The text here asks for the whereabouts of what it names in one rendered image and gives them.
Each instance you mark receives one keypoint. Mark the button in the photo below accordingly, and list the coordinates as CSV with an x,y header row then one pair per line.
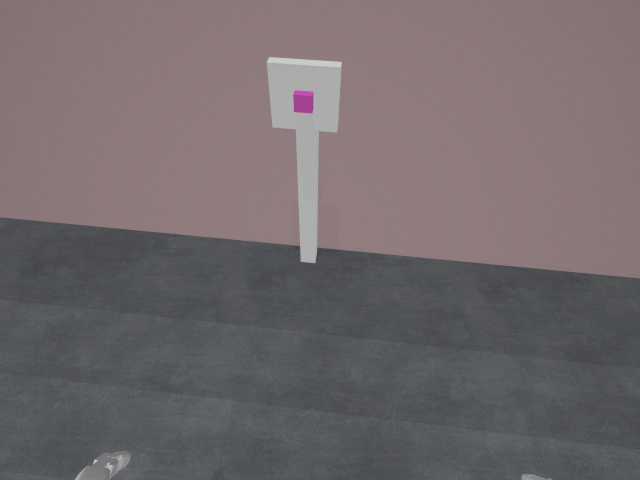
x,y
303,101

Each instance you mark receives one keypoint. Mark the panel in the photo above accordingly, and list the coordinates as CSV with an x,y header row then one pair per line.
x,y
323,78

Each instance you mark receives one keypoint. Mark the robot left hand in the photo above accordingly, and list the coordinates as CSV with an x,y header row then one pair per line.
x,y
105,466

